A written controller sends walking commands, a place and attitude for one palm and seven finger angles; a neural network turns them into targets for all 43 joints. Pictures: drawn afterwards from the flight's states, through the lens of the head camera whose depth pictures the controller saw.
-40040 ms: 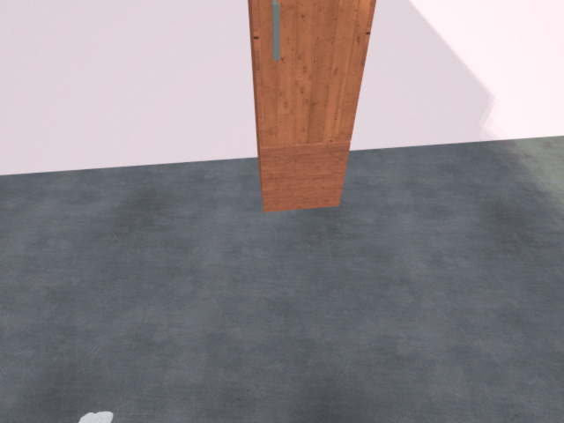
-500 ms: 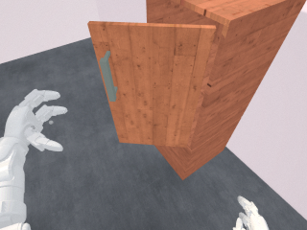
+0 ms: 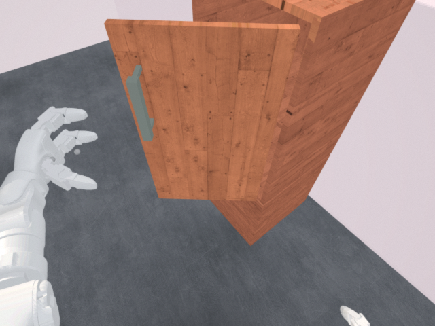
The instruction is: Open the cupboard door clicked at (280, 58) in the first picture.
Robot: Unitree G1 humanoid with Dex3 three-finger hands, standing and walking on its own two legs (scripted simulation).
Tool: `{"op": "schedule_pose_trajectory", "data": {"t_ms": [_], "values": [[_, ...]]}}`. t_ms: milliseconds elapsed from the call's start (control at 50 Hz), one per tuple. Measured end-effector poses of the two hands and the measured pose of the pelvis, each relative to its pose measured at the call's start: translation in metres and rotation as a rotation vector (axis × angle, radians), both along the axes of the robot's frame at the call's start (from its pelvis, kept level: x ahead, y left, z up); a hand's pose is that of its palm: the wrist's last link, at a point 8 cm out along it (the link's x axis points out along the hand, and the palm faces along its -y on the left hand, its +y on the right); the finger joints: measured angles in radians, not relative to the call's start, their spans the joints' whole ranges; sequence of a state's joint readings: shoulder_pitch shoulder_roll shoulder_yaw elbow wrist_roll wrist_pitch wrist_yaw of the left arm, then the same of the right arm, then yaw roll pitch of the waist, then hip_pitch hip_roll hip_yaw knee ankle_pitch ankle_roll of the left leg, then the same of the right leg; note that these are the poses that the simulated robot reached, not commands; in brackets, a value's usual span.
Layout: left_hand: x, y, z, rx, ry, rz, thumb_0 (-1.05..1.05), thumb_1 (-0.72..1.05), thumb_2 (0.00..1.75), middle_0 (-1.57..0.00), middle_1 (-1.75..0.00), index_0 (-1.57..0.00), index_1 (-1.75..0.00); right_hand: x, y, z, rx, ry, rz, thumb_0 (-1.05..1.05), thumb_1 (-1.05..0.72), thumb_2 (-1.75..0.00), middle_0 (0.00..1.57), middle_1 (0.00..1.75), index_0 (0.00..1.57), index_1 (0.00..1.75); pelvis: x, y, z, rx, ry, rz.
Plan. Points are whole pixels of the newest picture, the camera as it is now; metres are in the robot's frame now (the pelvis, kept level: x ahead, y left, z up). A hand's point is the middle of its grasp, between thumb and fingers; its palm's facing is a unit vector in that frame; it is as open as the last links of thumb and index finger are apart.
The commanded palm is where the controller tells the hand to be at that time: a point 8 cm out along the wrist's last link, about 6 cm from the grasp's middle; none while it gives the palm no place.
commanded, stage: move the hooked fingers beside the handle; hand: left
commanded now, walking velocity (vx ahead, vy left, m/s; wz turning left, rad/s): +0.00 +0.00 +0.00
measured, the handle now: (143, 105) +0.52 +0.17 +0.11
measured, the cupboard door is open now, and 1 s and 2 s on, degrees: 50 50 50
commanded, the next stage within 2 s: slide the fingers in behind the handle in 1.60 s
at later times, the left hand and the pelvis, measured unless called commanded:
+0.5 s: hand (102, 127) +0.45 +0.24 +0.11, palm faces -0.01 -1.00 +0.01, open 14.0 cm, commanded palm +0.43 +0.29 +0.11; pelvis +0.01 +0.01 +0.00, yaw -1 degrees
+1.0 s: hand (108, 114) +0.50 +0.24 +0.10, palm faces -0.01 -1.00 +0.00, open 14.0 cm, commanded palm +0.47 +0.29 +0.11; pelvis +0.01 +0.01 -0.01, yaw -2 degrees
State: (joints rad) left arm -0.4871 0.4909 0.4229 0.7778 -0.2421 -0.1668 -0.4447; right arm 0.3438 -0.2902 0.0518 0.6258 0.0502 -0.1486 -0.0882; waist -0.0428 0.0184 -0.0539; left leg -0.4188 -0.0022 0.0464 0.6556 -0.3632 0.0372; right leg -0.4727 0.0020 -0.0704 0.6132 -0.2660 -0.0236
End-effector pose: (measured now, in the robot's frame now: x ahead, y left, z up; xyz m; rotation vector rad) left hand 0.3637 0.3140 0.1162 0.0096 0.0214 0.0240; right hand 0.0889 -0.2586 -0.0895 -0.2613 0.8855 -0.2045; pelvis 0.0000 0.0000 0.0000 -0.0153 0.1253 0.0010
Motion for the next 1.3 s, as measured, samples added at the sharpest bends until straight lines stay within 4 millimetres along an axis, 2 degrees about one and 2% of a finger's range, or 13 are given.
{"op": "schedule_pose_trajectory", "data": {"t_ms": [200, 380, 680, 860, 940, 1080, 1300], "values": [[0.027, -0.004, -0.004, -0.015, 0.015, -0.019, -0.02, -0.5, 0.3, -0.3, -1.2, -0.3, -1.2, -0.007, 0.005, -0.003, -0.005, 0.063, -0.01, 0.01, -0.9, -0.9, 0.21, 0.3, 0.2, 0.3, 0.003, 0.007, -0.002, -0.005, 0.027, 0.0], [0.051, -0.017, -0.005, -0.017, 0.013, -0.036, -0.02, -0.5, 0.3, -0.3, -1.2, -0.3, -1.2, -0.021, 0.009, -0.008, 0.001, 0.138, -0.03, 0.01, -0.9, -0.9, 0.21, 0.3, 0.2, 0.3, 0.005, 0.011, -0.003, -0.008, 0.048, 0.001], [0.089, -0.027, -0.006, -0.015, 0.025, -0.025, -0.02, -0.5, 0.3, -0.3, -1.2, -0.3, -1.2, -0.065, 0.003, -0.018, 0.004, 0.295, -0.099, 0.01, -0.9, -0.9, 0.21, 0.3, 0.2, 0.3, 0.006, 0.008, -0.007, -0.009, 0.094, -0.01], [0.112, -0.028, -0.006, -0.026, 0.02, -0.029, -0.02, -0.5, 0.3, -0.3, -1.2, -0.3, -1.2, -0.09, -0.006, -0.015, -0.019, 0.378, -0.146, 0.01, -0.9, -0.9, 0.21, 0.3, 0.2, 0.3, 0.007, 0.005, -0.009, -0.013, 0.131, -0.019], [0.115, -0.024, -0.009, -0.014, 0.024, -0.033, -0.02, -0.5, 0.3, -0.3, -1.2, -0.3, -1.2, -0.096, -0.008, -0.013, -0.022, 0.396, -0.164, 0.01, -0.9, -0.9, 0.2, 0.3, 0.2, 0.3, 0.008, 0.005, -0.01, -0.013, 0.143, -0.028], [0.107, -0.015, -0.016, -0.026, 0.018, -0.03, -0.02, -0.5, 0.3, -0.3, -1.2, -0.3, -1.2, -0.092, -0.005, -0.013, -0.013, 0.411, -0.166, 0.01, -0.9, -0.9, 0.2, 0.3, 0.2, 0.3, 0.012, 0.006, -0.01, -0.016, 0.145, -0.031], [0.104, -0.013, -0.017, -0.024, 0.024, -0.037, -0.02, -0.5, 0.3, -0.29, -1.2, -0.3, -1.2, -0.056, 0.004, -0.016, -0.013, 0.337, -0.112, 0.01, -0.9, -0.9, 0.2, 0.3, 0.2, 0.3, 0.014, 0.012, -0.011, -0.025, 0.14, -0.011]]}}
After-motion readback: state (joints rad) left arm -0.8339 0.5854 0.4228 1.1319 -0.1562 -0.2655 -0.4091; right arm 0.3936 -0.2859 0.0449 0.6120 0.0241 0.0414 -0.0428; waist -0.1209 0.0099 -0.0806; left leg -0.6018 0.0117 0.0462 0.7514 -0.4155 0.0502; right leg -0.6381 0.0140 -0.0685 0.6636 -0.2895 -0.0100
